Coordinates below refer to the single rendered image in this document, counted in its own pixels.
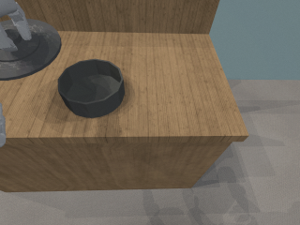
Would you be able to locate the pot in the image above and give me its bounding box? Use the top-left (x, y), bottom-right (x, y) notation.
top-left (57, 58), bottom-right (125, 118)

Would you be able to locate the knob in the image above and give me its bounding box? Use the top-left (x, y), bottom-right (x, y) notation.
top-left (5, 29), bottom-right (22, 45)

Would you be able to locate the left robot hand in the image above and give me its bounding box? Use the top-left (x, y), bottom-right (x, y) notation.
top-left (0, 0), bottom-right (32, 52)

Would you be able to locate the lid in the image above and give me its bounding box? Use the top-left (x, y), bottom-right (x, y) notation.
top-left (0, 19), bottom-right (62, 81)

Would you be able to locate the table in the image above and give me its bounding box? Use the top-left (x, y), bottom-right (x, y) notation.
top-left (0, 0), bottom-right (249, 193)

